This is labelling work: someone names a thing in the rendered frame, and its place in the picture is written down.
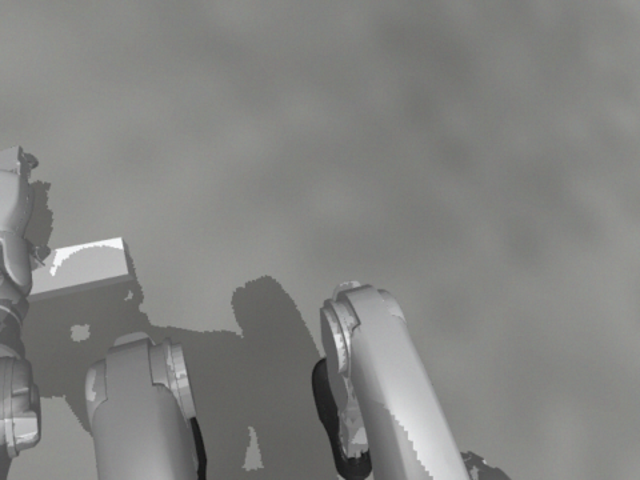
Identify left robot hand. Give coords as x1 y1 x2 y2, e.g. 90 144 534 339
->
0 146 51 271

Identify right robot hand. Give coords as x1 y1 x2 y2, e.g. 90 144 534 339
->
460 451 511 480

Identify carton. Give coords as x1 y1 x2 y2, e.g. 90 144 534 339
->
26 237 134 302

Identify left robot foot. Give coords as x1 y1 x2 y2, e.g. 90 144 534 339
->
190 417 207 480

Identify right robot foot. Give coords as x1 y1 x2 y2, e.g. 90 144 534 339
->
312 358 372 480

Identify left robot arm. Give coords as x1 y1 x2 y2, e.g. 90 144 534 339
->
0 231 41 480

